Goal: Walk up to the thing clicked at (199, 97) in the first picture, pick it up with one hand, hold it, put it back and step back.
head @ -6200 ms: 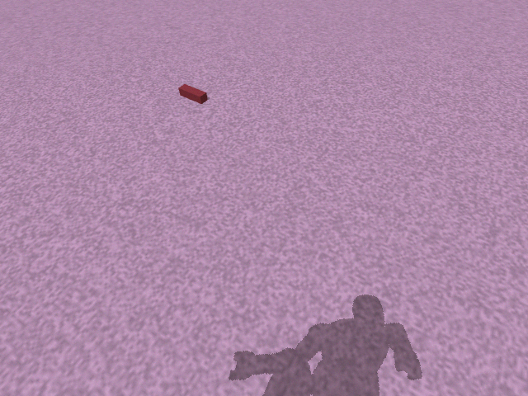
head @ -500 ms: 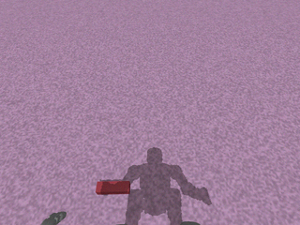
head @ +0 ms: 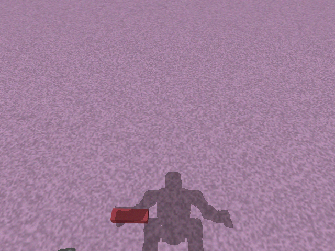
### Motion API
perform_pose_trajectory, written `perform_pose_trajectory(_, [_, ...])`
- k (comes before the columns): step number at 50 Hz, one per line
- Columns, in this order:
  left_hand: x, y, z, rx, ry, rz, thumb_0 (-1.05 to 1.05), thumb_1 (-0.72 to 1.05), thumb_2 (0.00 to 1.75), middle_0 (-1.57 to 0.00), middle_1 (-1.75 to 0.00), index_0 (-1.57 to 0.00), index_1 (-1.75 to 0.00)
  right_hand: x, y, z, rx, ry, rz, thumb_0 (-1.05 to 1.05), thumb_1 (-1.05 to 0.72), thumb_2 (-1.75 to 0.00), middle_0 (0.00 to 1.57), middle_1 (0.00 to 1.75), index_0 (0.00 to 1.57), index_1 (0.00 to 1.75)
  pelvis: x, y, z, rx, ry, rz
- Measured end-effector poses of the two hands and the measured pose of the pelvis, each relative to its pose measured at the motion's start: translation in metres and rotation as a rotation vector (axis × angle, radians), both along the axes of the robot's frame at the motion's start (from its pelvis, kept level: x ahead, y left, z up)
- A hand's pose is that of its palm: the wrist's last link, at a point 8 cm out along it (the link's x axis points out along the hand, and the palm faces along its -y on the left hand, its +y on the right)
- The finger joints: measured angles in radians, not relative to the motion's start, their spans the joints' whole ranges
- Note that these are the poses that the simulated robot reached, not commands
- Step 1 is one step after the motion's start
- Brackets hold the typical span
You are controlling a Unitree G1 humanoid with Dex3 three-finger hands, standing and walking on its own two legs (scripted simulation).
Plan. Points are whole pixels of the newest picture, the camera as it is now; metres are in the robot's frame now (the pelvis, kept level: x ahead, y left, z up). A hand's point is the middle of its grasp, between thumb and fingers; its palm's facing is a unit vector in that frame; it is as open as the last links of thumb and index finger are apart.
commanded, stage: walk up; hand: left
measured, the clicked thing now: (130, 215) +0.42 +0.24 -0.75
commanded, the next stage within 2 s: stand in 0.44 s
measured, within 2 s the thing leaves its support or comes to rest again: neither
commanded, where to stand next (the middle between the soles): +0.03 -0.04 m, yaw +0 degrees
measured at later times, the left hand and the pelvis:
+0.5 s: hand out of the picture +0.08 +0.25 -0.16, palm faces +0.01 -0.95 -0.32, open 7.4 cm; pelvis +0.01 +0.00 +0.00, yaw +1 degrees
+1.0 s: hand out of the picture +0.09 +0.25 -0.15, palm faces -0.01 -0.94 -0.35, open 7.4 cm; pelvis +0.01 +0.00 +0.00, yaw +1 degrees
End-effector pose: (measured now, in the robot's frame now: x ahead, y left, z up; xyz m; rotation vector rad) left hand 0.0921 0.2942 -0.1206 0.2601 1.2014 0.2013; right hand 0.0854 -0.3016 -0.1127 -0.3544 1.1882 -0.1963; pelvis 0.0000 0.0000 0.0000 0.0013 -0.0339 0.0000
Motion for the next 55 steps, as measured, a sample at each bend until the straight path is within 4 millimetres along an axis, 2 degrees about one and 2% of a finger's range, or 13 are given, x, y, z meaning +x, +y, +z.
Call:
perform_pose_trajectory(16, [-0.017, 0.006, 0.0, 0.009, 0.062, 0.025, 0.01, 0.9, 0.9, -0.2, -0.3, -0.2, -0.3, 0.012, 0.011, -0.003, 0.022, 0.006, 0.002, 0.01, -0.9, -0.9, 0.2, 0.3, 0.2, 0.3, 0.008, 0.004, 0.002, 0.0, 0.006, 0.007])
perform_pose_trajectory(30, [-0.01, 0.002, 0.005, 0.026, 0.037, 0.0, 0.01, 0.9, 0.9, -0.2, -0.3, -0.2, -0.3, 0.016, 0.011, -0.005, 0.044, 0.01, -0.004, 0.01, -0.9, -0.9, 0.2, 0.3, 0.2, 0.3, 0.01, 0.002, 0.003, 0.0, -0.002, 0.009])
perform_pose_trajectory(41, [-0.003, 0.0, 0.01, 0.043, 0.008, -0.016, 0.01, 0.9, 0.9, -0.2, -0.3, -0.2, -0.3, 0.009, 0.008, -0.007, 0.055, 0.02, -0.018, 0.01, -0.91, -0.9, 0.2, 0.3, 0.2, 0.3, 0.01, -0.002, 0.004, 0.001, -0.009, 0.01])
perform_pose_trajectory(55, [-0.008, -0.002, 0.009, 0.046, 0.015, -0.023, 0.01, 0.9, 0.9, -0.2, -0.3, -0.2, -0.3, -0.003, 0.0, -0.007, 0.048, 0.041, -0.03, 0.01, -0.91, -0.9, 0.2, 0.3, 0.2, 0.3, 0.008, -0.005, 0.004, 0.001, -0.011, 0.009])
